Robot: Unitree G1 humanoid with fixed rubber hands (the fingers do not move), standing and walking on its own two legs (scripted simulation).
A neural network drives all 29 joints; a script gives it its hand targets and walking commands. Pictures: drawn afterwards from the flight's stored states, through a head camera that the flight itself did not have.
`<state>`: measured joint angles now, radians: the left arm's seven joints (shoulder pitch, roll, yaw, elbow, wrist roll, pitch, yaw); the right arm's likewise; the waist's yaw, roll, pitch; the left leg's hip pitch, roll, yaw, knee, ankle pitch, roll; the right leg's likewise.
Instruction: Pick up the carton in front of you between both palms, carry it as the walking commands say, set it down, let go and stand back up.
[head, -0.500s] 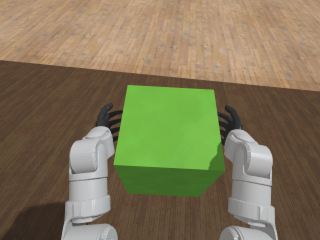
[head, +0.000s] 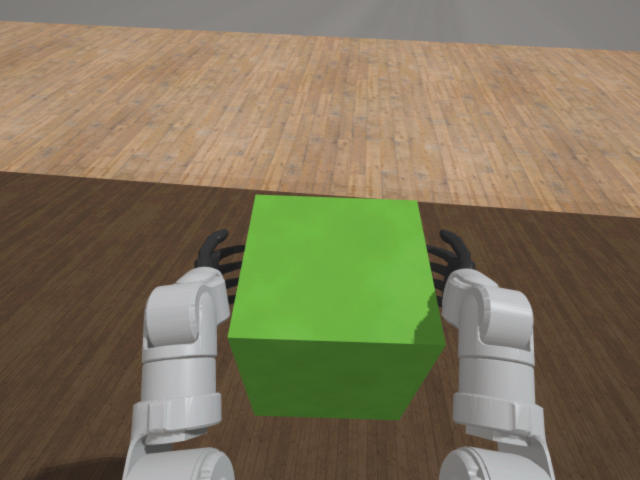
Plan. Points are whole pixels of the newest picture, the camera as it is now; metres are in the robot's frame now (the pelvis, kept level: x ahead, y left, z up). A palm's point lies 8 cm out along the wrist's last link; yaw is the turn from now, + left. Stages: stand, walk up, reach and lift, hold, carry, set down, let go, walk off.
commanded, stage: carry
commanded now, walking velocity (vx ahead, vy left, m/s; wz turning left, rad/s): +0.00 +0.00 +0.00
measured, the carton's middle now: (331, 313) +0.34 +0.00 +0.05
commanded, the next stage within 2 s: none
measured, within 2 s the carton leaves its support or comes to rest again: neither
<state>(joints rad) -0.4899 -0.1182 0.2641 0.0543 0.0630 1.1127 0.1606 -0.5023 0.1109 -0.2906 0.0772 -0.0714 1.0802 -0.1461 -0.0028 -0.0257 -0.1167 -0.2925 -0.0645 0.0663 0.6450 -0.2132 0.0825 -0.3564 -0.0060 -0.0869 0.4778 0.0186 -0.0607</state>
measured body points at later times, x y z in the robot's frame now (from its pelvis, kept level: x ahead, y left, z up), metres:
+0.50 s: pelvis -0.01 +0.00 +0.00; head -0.03 +0.00 +0.45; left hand +0.33 +0.15 +0.11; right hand +0.33 -0.16 +0.11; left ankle -0.03 +0.08 -0.72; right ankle +0.06 -0.08 -0.74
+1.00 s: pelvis -0.01 +0.00 +0.00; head -0.03 +0.00 +0.45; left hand +0.33 +0.16 +0.11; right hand +0.33 -0.15 +0.11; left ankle -0.03 +0.08 -0.72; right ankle +0.06 -0.08 -0.74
